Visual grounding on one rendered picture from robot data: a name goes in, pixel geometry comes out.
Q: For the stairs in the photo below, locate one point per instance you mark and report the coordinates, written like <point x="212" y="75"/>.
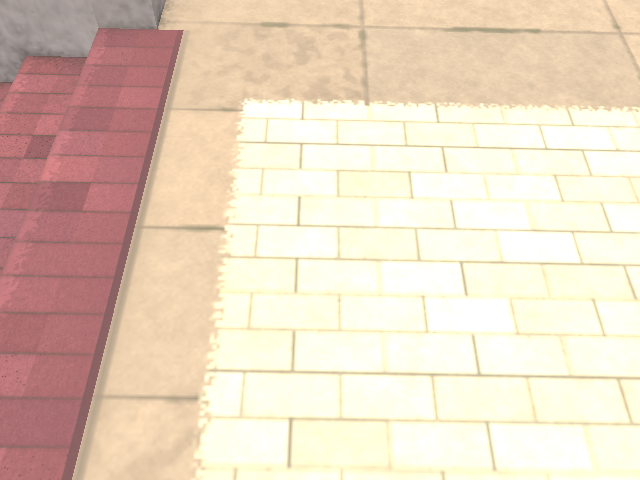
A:
<point x="31" y="110"/>

